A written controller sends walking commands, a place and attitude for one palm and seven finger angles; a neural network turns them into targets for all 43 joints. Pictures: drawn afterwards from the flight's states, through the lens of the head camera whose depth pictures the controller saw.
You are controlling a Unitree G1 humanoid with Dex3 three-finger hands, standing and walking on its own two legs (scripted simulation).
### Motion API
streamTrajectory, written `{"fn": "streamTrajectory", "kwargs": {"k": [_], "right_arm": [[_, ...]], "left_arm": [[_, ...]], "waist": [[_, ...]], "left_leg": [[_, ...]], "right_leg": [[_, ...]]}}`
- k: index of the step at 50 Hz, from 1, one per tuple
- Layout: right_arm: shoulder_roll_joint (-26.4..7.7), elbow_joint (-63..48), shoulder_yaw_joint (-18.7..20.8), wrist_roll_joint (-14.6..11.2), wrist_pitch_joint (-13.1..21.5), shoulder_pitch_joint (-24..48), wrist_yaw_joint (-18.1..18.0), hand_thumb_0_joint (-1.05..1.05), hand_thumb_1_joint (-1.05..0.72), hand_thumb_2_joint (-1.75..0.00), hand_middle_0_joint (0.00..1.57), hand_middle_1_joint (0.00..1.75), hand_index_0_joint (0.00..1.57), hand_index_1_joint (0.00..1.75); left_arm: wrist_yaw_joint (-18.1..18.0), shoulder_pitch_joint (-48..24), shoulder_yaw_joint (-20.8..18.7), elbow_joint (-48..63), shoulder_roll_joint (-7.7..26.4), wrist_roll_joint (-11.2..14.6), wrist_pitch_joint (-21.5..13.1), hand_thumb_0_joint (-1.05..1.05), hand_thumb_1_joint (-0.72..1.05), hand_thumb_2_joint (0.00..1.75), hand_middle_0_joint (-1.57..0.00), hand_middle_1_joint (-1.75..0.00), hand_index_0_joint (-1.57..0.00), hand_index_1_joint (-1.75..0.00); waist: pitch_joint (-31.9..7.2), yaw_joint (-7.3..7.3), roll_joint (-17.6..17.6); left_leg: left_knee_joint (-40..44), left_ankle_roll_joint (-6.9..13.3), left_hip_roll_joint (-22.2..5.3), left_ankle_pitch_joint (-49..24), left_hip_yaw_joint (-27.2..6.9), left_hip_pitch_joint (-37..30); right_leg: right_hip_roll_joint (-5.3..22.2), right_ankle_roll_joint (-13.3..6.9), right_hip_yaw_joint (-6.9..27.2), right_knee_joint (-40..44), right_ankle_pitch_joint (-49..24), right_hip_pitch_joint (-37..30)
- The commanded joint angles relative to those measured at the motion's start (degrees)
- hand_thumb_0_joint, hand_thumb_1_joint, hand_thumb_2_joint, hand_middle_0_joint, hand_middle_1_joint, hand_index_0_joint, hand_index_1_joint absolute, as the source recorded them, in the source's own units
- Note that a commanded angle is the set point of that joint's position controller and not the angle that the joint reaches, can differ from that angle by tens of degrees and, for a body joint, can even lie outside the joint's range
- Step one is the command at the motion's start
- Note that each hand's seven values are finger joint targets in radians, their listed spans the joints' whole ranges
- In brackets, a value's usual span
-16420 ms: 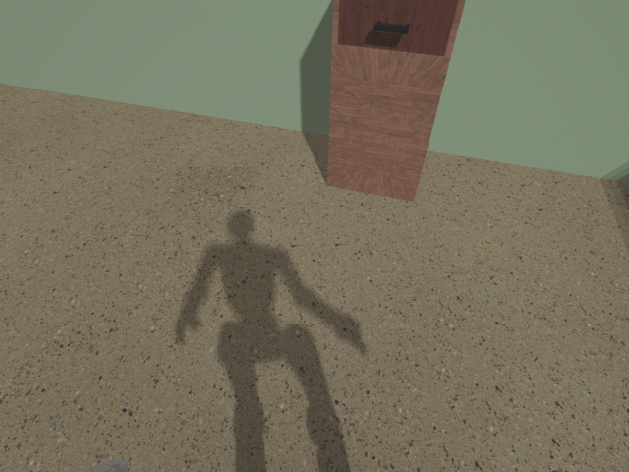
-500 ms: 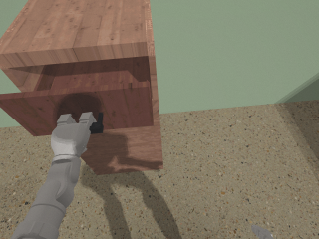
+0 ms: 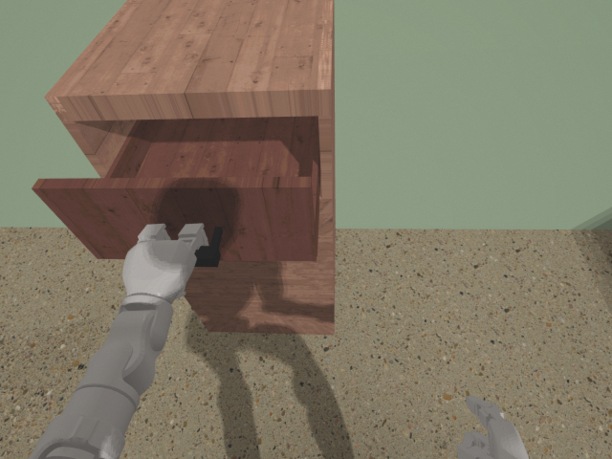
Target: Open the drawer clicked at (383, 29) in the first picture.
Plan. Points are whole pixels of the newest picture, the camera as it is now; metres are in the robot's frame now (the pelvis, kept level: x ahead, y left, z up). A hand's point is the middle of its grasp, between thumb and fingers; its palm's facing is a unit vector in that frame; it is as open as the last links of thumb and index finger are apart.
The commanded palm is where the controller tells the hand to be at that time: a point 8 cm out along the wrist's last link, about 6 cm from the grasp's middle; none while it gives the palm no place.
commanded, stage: pull the drawer open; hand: left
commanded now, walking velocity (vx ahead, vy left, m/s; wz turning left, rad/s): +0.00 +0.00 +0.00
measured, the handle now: (182, 244) +0.39 +0.23 +0.03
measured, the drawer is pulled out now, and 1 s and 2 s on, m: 0.15 0.30 0.30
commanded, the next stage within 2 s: open the thumb to release the handle in 0.92 s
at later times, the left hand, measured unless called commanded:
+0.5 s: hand (157, 351) +0.24 +0.22 +0.01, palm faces +0.02 -0.07 -1.00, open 5.8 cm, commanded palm +0.19 +0.23 +0.06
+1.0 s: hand (142, 400) +0.18 +0.22 +0.01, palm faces +0.01 -0.11 -0.99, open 6.0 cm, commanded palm +0.16 +0.23 +0.06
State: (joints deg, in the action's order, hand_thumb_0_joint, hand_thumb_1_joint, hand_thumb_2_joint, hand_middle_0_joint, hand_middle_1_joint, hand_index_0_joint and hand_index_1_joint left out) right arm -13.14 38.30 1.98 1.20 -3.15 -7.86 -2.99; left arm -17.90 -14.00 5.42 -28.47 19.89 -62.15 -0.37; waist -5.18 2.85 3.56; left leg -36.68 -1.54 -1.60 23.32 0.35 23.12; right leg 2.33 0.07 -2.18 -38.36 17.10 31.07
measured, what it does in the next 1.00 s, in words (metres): stands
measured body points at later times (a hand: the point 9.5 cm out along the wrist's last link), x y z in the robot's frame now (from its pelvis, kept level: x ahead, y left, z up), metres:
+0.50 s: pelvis +0.00 +0.01 +0.00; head +0.03 -0.03 +0.45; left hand +0.23 +0.22 +0.06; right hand +0.18 -0.24 -0.11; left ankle -0.06 +0.14 -0.72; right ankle +0.02 -0.12 -0.72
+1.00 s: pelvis +0.01 +0.01 -0.01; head +0.04 -0.02 +0.44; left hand +0.18 +0.22 +0.07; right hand +0.21 -0.22 -0.11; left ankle -0.06 +0.14 -0.72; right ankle +0.02 -0.12 -0.72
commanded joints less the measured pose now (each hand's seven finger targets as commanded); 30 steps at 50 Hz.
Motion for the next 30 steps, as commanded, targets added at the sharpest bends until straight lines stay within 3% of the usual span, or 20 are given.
{"fn": "streamTrajectory", "kwargs": {"k": [1,4,7,9,11,16,18,19,21,24,27,30], "right_arm": [[-6.85,-7.7,3.19,-0.06,2.68,0.45,0.03,0.0,-0.9,-0.9,0.2,0.3,0.2,0.3],[-7.22,-9.03,3.39,-0.29,3.1,1.68,0.77,0.0,-0.9,-0.9,0.2,0.3,0.2,0.3],[-7.32,-9.97,3.35,-0.52,3.66,2.71,1.32,0.0,-0.9,-0.9,0.2,0.3,0.2,0.3],[-7.65,-10.35,3.47,-0.45,3.96,3.65,1.34,0.0,-0.9,-0.9,0.2,0.3,0.2,0.3],[-7.72,-10.26,3.28,-0.58,4.16,4.01,1.32,0.0,-0.9,-0.9,0.2,0.3,0.2,0.3],[-7.44,-10.12,3.18,-0.32,4.76,5.19,1.41,0.0,-0.9,-0.9,0.2,0.3,0.2,0.3],[-7.31,-10.1,2.9,-0.2,4.82,5.81,1.34,0.0,-0.9,-0.9,0.2,0.3,0.2,0.3],[-7.29,-10.27,2.95,-0.11,4.75,6.35,1.23,0.0,-0.9,-0.9,0.2,0.3,0.2,0.3],[-6.8,-10.37,2.6,-0.07,4.8,6.7,1.41,0.0,-0.9,-0.9,0.2,0.3,0.2,0.3],[-6.39,-11.25,2.24,0.17,4.64,8.06,1.8,0.0,-0.9,-0.9,0.2,0.3,0.2,0.3],[-5.51,-11.45,1.61,0.42,4.29,8.76,2.0,0.0,-0.9,-0.9,0.2,0.3,0.2,0.3],[-5.05,-12.25,1.12,0.84,4.15,8.99,2.58,0.0,-0.9,-0.9,0.2,0.3,0.2,0.3]], "left_arm": [[-3.28,-6.55,-8.44,14.81,12.07,1.23,-1.01,0.0,0.9,0.9,-0.4,-1.35,-0.4,-1.35],[-3.89,5.09,-10.62,19.69,12.31,2.43,-0.79,0.0,0.9,0.9,-0.4,-1.35,-0.4,-1.35],[-4.74,11.08,-9.03,26.27,9.85,3.21,0.01,0.0,0.9,0.9,-0.4,-1.35,-0.4,-1.35],[-5.51,16.74,-11.65,28.95,11.89,3.5,0.83,0.0,0.9,0.9,-0.4,-1.35,-0.4,-1.35],[-6.06,17.22,-11.08,31.45,11.36,3.57,1.61,0.0,0.9,0.9,-0.4,-1.35,-0.4,-1.35],[-7.5,23.54,-10.78,35.06,10.18,3.13,3.23,0.0,0.9,0.9,-0.4,-1.35,-0.4,-1.35],[-7.78,22.46,-9.38,36.68,9.15,2.84,3.49,0.0,0.9,0.9,-0.4,-1.35,-0.4,-1.35],[-7.91,24.37,-10.59,37.27,9.95,2.69,3.73,0.0,0.9,0.9,-0.4,-1.35,-0.4,-1.35],[-7.81,25.79,-8.64,38.19,7.83,2.52,4.02,0.0,0.9,0.9,-0.4,-1.35,-0.4,-1.35],[-7.37,32.61,-8.81,41.92,7.61,2.45,4.16,0.0,0.9,0.9,-0.4,-1.35,-0.4,-1.35],[-6.68,35.89,-7.81,42.67,6.34,2.02,3.88,0.0,0.9,0.9,-0.4,-1.35,-0.4,-1.35],[-6.42,40.3,-8.07,46.44,6.65,1.57,2.87,0.0,0.9,0.9,-0.4,-1.35,-0.4,-1.35]], "waist": [[-19.84,0.71,-3.75],[-20.19,2.23,-4.58],[-16.91,1.76,-3.79],[-16.6,2.53,-4.43],[-14.72,1.76,-4.19],[-13.71,2.05,-2.52],[-12.75,1.54,-2.17],[-13.07,2.13,-2.75],[-11.63,1.9,-3.13],[-12.51,3.12,-2.72],[-9.45,3.01,-5.0],[-9.94,3.8,-2.56]], "left_leg": [[2.4,2.08,4.17,-26.56,2.89,0.19],[3.04,1.88,3.88,-27.27,3.0,0.83],[3.6,1.95,3.44,-25.46,3.25,0.64],[3.97,1.87,3.29,-24.72,3.14,0.91],[4.32,1.87,3.28,-21.87,3.18,1.25],[4.17,1.69,3.03,-21.1,3.08,-0.43],[4.01,1.66,3.04,-20.64,2.83,-0.85],[3.87,1.7,3.01,-21.54,2.81,-1.12],[3.88,1.54,2.93,-21.16,2.63,-1.44],[3.4,1.53,2.95,-24.38,2.51,-2.7],[3.08,1.54,2.95,-23.19,2.41,-2.1],[2.58,1.34,2.8,-25.64,2.26,-3.31]], "right_leg": [[-2.19,-1.78,0.64,1.68,-28.86,-20.78],[-2.32,-1.85,0.85,1.61,-28.87,-22.45],[-2.55,-1.9,0.42,2.12,-24.9,-20.02],[-2.67,-2.05,0.66,2.27,-23.45,-20.57],[-2.63,-2.0,0.68,2.58,-20.91,-19.15],[-2.82,-2.22,0.36,2.5,-18.3,-17.42],[-2.87,-2.23,0.27,2.47,-17.8,-16.32],[-3.05,-2.37,0.39,2.36,-17.94,-16.78],[-2.98,-2.18,-0.03,2.32,-17.57,-15.84],[-3.08,-2.25,0.3,1.97,-20.11,-17.06],[-3.28,-1.96,0.12,1.89,-19.53,-15.9],[-3.32,-2.09,0.65,1.34,-20.46,-16.1]]}}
